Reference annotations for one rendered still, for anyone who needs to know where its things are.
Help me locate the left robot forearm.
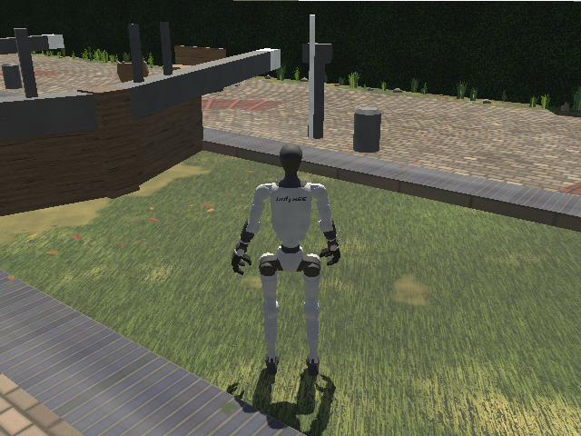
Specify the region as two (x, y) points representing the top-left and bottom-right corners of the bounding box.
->
(234, 219), (254, 256)

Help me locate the left robot upper arm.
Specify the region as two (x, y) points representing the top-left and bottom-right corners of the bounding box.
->
(246, 183), (272, 233)

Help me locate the right robot upper arm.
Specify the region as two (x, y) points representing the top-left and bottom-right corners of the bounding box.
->
(310, 183), (333, 232)

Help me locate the robot right hand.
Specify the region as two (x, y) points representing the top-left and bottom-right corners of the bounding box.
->
(320, 247), (340, 266)

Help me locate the robot left hand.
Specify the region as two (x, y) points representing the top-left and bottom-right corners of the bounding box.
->
(231, 252), (251, 275)

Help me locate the robot head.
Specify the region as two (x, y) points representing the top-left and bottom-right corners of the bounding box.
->
(276, 144), (307, 188)

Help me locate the left robot foot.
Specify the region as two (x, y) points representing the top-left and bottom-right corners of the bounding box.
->
(265, 352), (279, 375)

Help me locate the right robot forearm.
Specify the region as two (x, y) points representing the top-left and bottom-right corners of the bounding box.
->
(323, 218), (339, 251)

